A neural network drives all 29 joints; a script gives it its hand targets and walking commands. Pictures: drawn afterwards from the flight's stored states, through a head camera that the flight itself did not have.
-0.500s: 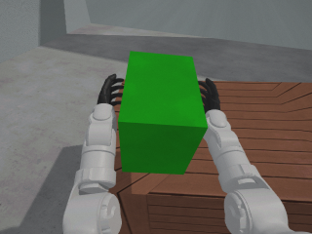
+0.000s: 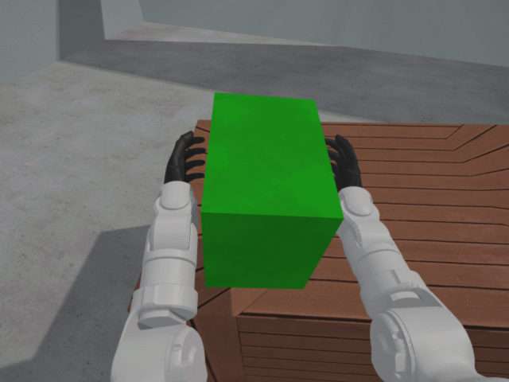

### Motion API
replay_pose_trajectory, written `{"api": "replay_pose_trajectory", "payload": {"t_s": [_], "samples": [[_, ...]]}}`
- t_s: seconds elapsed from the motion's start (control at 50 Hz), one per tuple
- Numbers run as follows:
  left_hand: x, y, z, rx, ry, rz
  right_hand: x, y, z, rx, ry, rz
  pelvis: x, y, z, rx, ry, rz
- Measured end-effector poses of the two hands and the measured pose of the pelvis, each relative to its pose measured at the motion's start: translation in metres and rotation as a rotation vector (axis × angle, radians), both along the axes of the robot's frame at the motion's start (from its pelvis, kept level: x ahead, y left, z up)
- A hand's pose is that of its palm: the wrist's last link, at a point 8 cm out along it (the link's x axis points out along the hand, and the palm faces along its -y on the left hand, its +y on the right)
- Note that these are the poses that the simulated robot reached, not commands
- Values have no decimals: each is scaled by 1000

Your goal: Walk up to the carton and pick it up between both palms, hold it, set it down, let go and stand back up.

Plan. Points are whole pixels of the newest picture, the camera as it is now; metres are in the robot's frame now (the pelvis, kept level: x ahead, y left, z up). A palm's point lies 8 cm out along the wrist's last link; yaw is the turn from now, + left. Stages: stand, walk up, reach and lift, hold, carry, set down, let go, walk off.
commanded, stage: set down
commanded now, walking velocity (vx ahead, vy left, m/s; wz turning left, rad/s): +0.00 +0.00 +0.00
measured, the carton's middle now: (260, 193) +0.43 +0.02 +0.09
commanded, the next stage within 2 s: none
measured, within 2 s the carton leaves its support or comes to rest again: neither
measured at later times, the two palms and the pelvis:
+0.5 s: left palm (193, 196) +0.39 +0.13 +0.12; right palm (353, 195) +0.41 -0.13 +0.10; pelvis +0.00 -0.01 +0.00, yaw +0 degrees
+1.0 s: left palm (203, 202) +0.41 +0.12 +0.09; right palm (354, 196) +0.43 -0.15 +0.08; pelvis +0.02 -0.01 +0.00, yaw +0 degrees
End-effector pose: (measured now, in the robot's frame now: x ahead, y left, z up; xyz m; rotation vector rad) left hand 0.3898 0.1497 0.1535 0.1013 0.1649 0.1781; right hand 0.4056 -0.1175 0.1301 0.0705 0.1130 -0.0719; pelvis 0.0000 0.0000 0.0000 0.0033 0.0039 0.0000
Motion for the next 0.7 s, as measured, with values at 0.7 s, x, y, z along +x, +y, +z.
{"api": "replay_pose_trajectory", "payload": {"t_s": [0.7], "samples": [[9,-24,-48,-48,56,23,11,-24,-37,-42,57,19,10,-11,1,-1,24,-4]]}}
